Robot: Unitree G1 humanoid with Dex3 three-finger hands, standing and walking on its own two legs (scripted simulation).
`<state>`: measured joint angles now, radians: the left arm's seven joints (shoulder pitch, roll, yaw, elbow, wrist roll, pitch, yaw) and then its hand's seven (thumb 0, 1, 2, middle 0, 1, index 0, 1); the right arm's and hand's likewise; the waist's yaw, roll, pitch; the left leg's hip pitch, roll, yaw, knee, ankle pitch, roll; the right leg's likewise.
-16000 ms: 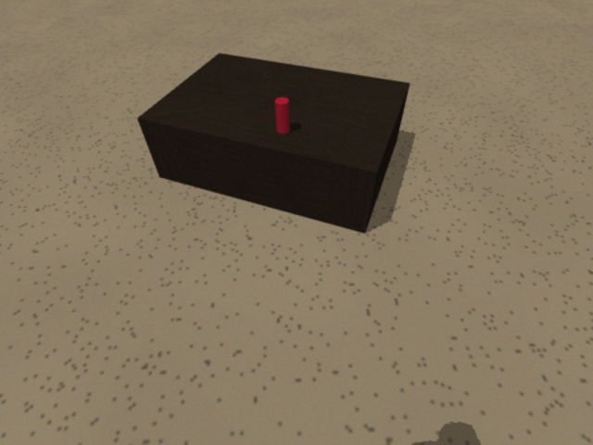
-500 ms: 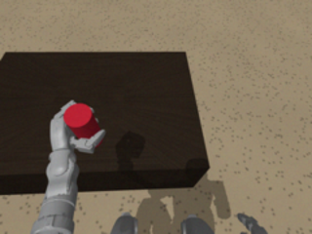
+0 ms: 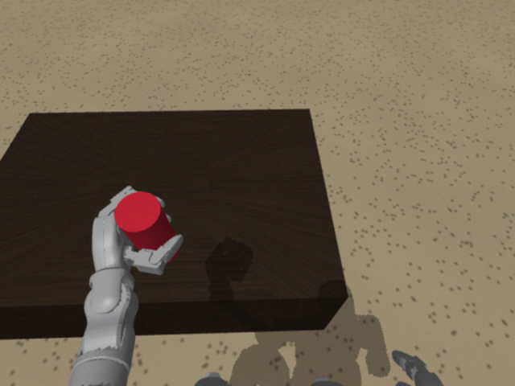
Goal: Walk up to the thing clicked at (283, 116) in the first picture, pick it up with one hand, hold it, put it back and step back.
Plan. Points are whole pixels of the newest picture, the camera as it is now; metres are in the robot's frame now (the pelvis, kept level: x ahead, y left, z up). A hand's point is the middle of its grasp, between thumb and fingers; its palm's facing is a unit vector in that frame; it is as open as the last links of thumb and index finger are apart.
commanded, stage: hold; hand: left
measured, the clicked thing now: (151, 232) +0.35 +0.18 +0.05
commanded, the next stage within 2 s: none
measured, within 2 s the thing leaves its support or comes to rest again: neither
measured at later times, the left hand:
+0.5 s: hand (153, 231) +0.34 +0.17 +0.06, palm faces +0.20 -0.98 +0.00, open 8.8 cm
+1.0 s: hand (152, 236) +0.33 +0.17 +0.07, palm faces +0.19 -0.98 +0.01, open 8.8 cm
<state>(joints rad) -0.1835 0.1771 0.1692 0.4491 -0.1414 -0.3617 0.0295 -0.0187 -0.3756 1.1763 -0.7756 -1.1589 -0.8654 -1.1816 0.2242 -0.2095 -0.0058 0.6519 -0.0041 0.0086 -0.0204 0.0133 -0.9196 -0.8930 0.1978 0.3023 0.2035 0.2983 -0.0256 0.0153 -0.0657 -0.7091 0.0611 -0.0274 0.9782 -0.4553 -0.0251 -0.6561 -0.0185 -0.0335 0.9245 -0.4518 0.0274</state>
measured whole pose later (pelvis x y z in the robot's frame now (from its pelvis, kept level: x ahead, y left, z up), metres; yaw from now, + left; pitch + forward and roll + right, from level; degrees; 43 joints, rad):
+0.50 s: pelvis +0.00 +0.00 +0.01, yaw +0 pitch +8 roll -2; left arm -0.13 0.16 0.16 0.41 -0.14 -0.35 0.03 -0.02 -0.37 1.17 -0.77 -1.17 -0.86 -1.19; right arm 0.22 -0.21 -0.01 0.66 0.00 0.01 -0.02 0.01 -0.91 -0.90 0.20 0.30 0.20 0.30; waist -0.02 0.02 -0.05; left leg -0.61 0.06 -0.02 0.90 -0.43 -0.03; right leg -0.56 -0.02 -0.03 0.86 -0.43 0.02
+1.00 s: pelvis +0.00 +0.00 +0.02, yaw +0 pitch +6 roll -2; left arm -0.11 0.15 0.14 0.38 -0.14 -0.34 0.04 -0.02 -0.37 1.17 -0.76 -1.17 -0.85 -1.19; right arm 0.21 -0.21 -0.01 0.65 0.00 -0.01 -0.02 0.01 -0.92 -0.90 0.20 0.30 0.20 0.30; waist -0.01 0.01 -0.03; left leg -0.57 0.05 -0.02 0.87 -0.41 -0.03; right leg -0.52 -0.02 -0.03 0.82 -0.41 0.03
